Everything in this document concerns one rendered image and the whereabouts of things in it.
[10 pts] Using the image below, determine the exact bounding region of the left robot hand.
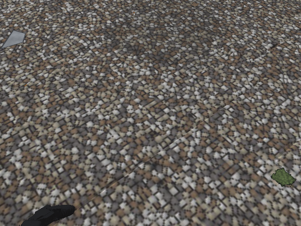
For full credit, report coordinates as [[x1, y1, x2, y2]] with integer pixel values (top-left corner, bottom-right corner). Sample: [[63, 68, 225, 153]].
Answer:
[[19, 204, 75, 226]]

